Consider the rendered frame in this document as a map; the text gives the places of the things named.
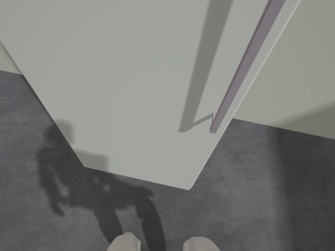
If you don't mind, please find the handle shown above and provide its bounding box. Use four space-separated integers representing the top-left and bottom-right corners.
210 0 286 134

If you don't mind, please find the fridge door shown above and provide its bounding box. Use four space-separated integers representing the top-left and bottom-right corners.
0 0 299 190

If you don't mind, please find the left robot thigh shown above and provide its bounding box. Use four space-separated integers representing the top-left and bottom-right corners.
107 234 141 251

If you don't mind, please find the right robot thigh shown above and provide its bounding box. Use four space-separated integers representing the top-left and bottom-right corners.
183 236 220 251

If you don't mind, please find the robot thigh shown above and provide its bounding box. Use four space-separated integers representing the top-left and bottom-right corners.
107 234 141 251
183 236 220 251

